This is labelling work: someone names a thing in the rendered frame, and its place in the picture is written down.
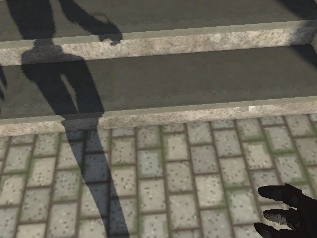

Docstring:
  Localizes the right robot hand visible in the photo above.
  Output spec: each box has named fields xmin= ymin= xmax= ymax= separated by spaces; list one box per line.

xmin=254 ymin=183 xmax=317 ymax=238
